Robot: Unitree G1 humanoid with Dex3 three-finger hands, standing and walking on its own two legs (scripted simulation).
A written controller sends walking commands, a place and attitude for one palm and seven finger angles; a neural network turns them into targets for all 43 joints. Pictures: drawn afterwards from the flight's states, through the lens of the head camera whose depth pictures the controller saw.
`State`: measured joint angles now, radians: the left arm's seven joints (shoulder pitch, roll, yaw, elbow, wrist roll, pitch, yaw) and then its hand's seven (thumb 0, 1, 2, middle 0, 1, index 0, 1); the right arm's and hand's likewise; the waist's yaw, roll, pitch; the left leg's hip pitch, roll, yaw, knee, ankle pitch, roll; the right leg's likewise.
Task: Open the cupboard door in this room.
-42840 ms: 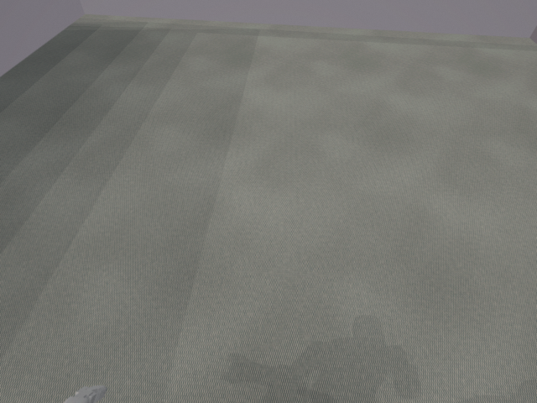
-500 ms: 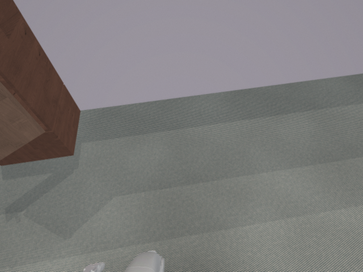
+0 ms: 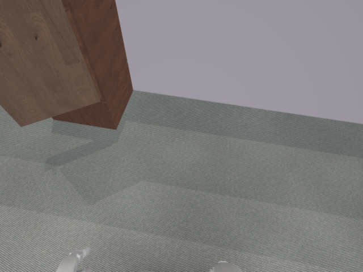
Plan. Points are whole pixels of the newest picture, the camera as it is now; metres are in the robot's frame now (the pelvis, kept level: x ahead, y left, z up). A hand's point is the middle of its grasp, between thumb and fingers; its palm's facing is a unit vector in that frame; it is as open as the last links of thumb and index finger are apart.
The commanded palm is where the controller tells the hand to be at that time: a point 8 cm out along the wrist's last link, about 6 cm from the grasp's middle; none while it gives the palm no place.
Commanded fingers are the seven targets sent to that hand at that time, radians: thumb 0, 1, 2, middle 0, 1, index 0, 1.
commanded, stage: turn to face it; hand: left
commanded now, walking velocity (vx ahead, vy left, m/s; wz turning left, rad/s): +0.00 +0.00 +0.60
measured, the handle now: out of the picture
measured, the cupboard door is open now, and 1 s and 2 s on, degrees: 38 38 38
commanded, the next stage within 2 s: take the last steps up to it in 0.68 s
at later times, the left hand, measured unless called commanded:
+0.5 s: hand out of the picture -0.02 +0.19 -0.19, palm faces +0.34 -0.91 -0.22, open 7.4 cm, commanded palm none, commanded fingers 0.00 0.90 0.90 -0.20 -0.30 -0.20 -0.30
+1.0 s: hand out of the picture +0.00 +0.15 -0.15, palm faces +0.49 -0.84 -0.23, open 7.3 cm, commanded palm none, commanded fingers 0.00 0.90 0.90 -0.20 -0.30 -0.20 -0.30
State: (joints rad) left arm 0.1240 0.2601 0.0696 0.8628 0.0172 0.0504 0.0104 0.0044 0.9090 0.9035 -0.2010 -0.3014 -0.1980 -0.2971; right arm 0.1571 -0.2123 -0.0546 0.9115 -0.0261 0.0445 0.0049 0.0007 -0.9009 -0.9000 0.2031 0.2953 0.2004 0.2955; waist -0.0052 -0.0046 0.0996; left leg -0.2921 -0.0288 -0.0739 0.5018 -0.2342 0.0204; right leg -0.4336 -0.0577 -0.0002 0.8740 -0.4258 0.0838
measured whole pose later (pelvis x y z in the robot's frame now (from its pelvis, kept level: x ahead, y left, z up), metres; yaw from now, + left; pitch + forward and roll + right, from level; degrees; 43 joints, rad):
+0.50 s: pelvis +0.01 -0.01 -0.02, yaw +18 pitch +1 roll +1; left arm 0.25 0.24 0.06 0.92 0.02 0.04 0.01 0.00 0.90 0.90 -0.21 -0.30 -0.20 -0.30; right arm 0.10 -0.22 -0.06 0.91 -0.02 0.04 0.02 0.00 -0.91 -0.90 0.20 0.29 0.19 0.29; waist 0.02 -0.07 0.11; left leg -0.31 0.00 0.07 0.62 -0.29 0.02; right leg -0.30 -0.15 -0.16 0.81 -0.53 0.06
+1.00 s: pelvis +0.04 -0.03 +0.01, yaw +27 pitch +0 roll +2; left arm 0.28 0.15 0.04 0.96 0.03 -0.03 0.01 0.00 0.91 0.90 -0.20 -0.30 -0.20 -0.30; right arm 0.20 -0.23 -0.08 1.01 -0.02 0.06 0.02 0.00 -0.91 -0.90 0.20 0.29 0.20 0.29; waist 0.01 0.02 0.05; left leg -0.48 0.00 0.01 1.09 -0.34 -0.03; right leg -0.16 -0.07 -0.11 0.45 -0.29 0.00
